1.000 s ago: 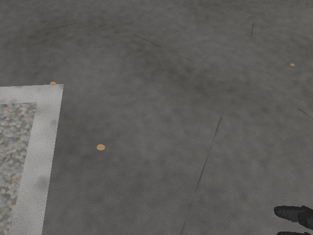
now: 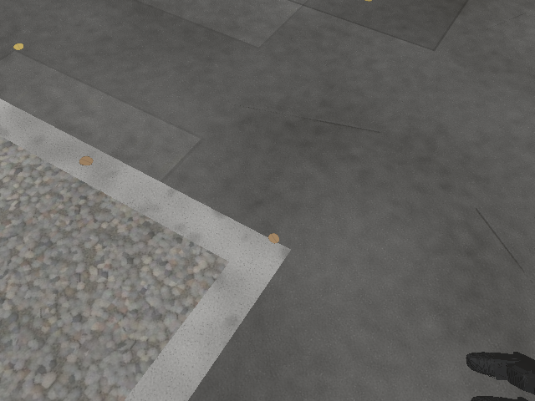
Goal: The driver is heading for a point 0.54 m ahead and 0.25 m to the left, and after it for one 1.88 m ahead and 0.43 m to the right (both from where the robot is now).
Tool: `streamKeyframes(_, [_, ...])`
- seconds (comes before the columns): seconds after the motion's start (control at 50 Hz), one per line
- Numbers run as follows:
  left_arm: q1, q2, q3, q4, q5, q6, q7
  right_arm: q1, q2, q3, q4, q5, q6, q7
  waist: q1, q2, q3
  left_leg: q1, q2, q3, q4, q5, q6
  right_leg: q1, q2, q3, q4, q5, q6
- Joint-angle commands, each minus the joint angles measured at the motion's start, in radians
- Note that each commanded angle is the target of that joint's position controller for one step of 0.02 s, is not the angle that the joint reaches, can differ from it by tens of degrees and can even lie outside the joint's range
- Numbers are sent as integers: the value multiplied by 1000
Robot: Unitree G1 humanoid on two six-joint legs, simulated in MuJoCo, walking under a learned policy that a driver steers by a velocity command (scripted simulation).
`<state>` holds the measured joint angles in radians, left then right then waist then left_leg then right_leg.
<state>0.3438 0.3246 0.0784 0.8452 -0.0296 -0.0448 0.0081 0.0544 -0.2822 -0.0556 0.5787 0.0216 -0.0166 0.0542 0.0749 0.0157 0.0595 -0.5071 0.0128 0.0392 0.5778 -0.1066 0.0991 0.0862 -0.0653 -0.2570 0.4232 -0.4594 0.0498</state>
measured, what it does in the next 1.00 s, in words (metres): walks ahead, turning left: right foot, then left foot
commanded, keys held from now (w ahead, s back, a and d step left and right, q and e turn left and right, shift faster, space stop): w+q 0.78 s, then w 0.02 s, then no key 0.20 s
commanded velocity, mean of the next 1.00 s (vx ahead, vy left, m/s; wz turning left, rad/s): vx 0.47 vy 0.00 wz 0.55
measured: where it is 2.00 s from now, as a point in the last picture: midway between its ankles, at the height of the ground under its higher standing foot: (235, 319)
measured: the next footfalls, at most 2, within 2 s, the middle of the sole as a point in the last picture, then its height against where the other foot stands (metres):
right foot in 0.48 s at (323, 390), level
left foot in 0.96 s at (183, 327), level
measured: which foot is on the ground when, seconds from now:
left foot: down 0.00-0.48, up 0.50-0.94, down 0.96-1.00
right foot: down 0.00-0.00, up 0.02-0.46, down 0.48-0.96, up 0.98-1.00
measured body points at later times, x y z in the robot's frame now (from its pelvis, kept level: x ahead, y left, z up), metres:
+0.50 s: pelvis +0.29 +0.00 +0.00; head +0.32 +0.01 +0.45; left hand +0.46 +0.29 -0.06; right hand +0.41 -0.29 -0.11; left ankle +0.13 +0.09 -0.71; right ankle +0.43 -0.09 -0.72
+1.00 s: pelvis +0.51 +0.11 +0.00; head +0.55 +0.15 +0.45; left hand +0.37 +0.37 -0.13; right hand +0.84 +0.05 -0.06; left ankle +0.57 +0.26 -0.72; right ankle +0.44 -0.09 -0.69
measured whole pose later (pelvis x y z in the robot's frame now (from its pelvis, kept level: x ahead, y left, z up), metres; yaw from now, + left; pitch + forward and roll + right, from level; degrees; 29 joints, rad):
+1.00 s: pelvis +0.51 +0.11 +0.00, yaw +33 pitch +2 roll -2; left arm 0.32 0.31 0.06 0.86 -0.01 -0.05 0.00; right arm 0.04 -0.28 -0.05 0.59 -0.01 -0.04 0.03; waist 0.07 0.02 0.07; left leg -0.50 -0.01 0.00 0.55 -0.06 0.06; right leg -0.07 -0.07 -0.15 0.68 -0.52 0.04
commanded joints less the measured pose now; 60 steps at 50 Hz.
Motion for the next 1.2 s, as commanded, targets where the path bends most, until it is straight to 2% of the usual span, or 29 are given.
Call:
streamKeyframes(0.02, [21,38,-11,-133,51,-19,2,369,-335,-122,34,15,7,-36,-150,227,-278,875,208,-496,-72,-117,233,-684,4,50,784,88,-34])
streamKeyframes(0.04, [-29,62,-21,-158,32,-57,-9,379,-300,-103,-10,9,-14,-30,-177,190,-456,957,328,-902,-246,-323,344,-839,99,303,964,-157,-31])
streamKeyframes(0.06, [-144,138,-1,-188,-9,-80,-19,354,-225,-80,5,-1,-31,-24,-208,102,-326,882,296,-767,-288,-280,278,-930,41,350,961,-58,-49])
streamKeyframes(0.08, [-167,128,-7,-198,-11,-93,-19,310,-200,-71,12,-1,-41,-24,-172,62,-221,740,256,-639,-292,-200,243,-911,2,342,876,32,-63])
streamKeyframes(0.1, [-165,122,-6,-184,15,-97,-12,239,-172,-61,6,-1,-43,-25,-124,2,-159,601,214,-544,-295,-90,212,-848,-32,342,788,88,-56])
streamKeyframes(0.12, [-149,132,1,-177,32,-90,-10,191,-147,-51,-6,-11,-45,-29,-87,18,-130,501,182,-480,-312,14,200,-776,-52,348,727,128,-47])
streamKeyframes(0.2, [-151,88,-7,-178,48,-53,-12,180,-162,-52,9,-12,-50,-50,-55,21,-87,310,136,-371,-358,181,208,-691,-40,315,575,216,12])
streamKeyframes(0.3, [-349,37,-30,-227,39,-56,-23,252,-187,-59,54,-3,-39,-71,-130,47,-38,222,61,-302,-344,45,133,-600,32,302,211,528,31])
streamKeyframes(0.4, [-392,86,-11,-249,22,-71,-38,309,-176,-58,93,7,-28,-76,-134,79,-40,331,114,-433,-230,-39,103,-548,55,351,87,481,-7])
streamKeyframes(0.46, [-235,120,16,-213,27,-81,-30,292,-142,-49,91,1,-18,-74,-49,103,-97,334,74,-448,-73,40,56,-329,55,321,27,393,-69])
streamKeyframes(0.48, [-102,164,30,-201,44,-86,-22,295,-82,-27,78,-10,-21,-70,9,29,-223,244,16,-383,170,-29,20,-92,-76,436,47,360,-129])
streamKeyframes(0.5, [9,251,52,-175,59,-75,-20,424,-19,-7,55,12,-28,-70,-23,-259,-373,-93,-132,-232,517,-414,-62,259,-316,866,-28,159,-291])
streamKeyframes(0.52, [22,189,43,-166,30,-68,-29,437,-104,-16,62,25,-33,-73,-18,-297,-357,-258,-66,-233,687,-483,-80,269,-375,1091,-112,-109,-317])
streamKeyframes(0.54, [-26,115,23,-180,26,-63,-24,335,-175,-36,63,23,-28,-74,9,-181,-220,-300,-22,-232,740,-389,-88,153,-330,952,-138,-144,-273])
streamKeyframes(0.56, [-77,91,14,-185,35,-55,-20,263,-184,-41,50,10,-22,-76,1,-112,-138,-277,12,-192,730,-315,-93,32,-287,800,-144,-22,-239])
streamKeyframes(0.6, [-125,53,0,-171,46,-52,-15,217,-150,-44,35,0,-18,-68,-37,-110,-53,-210,65,-184,646,-232,-92,-133,-212,603,-187,197,-215])
streamKeyframes(0.68, [-116,71,11,-136,32,-67,-14,195,-76,-28,16,4,0,-58,-53,-114,-28,-196,95,-147,525,-174,-100,-189,-198,425,-261,372,-237])
streamKeyframes(0.84, [-70,132,24,-76,20,-43,-6,-8,-31,-4,-35,-6,-23,-17,1,-66,19,-97,56,-46,104,125,-88,-158,-167,167,-258,656,-206])
streamKeyframes(0.9, [-46,170,31,-51,0,-25,-3,-17,-60,-18,-53,-12,-29,-3,-25,-97,-14,-6,6,-20,12,69,-53,-83,-189,146,-157,900,-181])
streamKeyframes(0.94, [-70,182,32,-50,-14,-16,4,129,-116,-48,-13,-25,-30,-4,-123,-104,-106,205,-49,3,-80,97,-7,-78,-163,119,41,1051,-141])
streamKeyframes(0.96, [-57,157,22,-50,-7,-17,5,232,-163,-68,19,-29,-27,-18,-177,-74,-164,398,-54,-10,-135,243,20,-167,-121,90,210,984,-101])
streamKeyframes(0.98, [-37,85,-7,-85,46,-24,2,336,-244,-80,35,-43,-16,-43,-189,102,-297,705,162,-255,-44,705,87,-413,-51,82,527,447,-47])
streamKeyframes(1.0, [120,15,-46,-78,49,-29,-19,268,-267,-60,7,-54,-16,-46,-83,246,-505,926,437,-631,-36,887,310,-646,58,217,836,-283,1])
streamKeyframes(1.02, [56,122,-18,-39,19,-22,-24,268,-187,-47,0,-40,-10,-37,-156,80,-545,830,378,-556,-82,760,282,-628,18,343,873,-243,0])
streamKeyframes(1.04, [-45,129,-15,-74,-6,-15,-24,207,-156,-33,14,-29,-13,-31,-142,79,-377,716,313,-412,-113,689,236,-697,-12,318,843,-192,-5])
streamKeyframes(1.06, [-79,105,-19,-72,6,-7,-11,149,-124,-24,27,-19,-17,-29,-112,20,-275,581,258,-350,-150,584,188,-702,-39,305,771,-128,0])
streamKeyframes(1.08, [-80,104,-16,-64,19,6,2,100,-104,-17,31,-20,-18,-29,-81,27,-214,447,231,-304,-192,519,166,-647,-56,309,711,-73,10])
streamKeyframes(1.14, [8,70,-17,-27,28,45,20,18,-110,-21,52,-49,-28,-31,-10,85,-190,197,186,-200,-278,445,165,-432,-38,283,607,45,39])
streamKeyframes(1.2, [-49,44,-25,-33,38,56,33,7,-98,-17,90,-49,-30,-42,-29,91,-183,174,168,-173,-296,290,151,-388,-38,289,427,121,35])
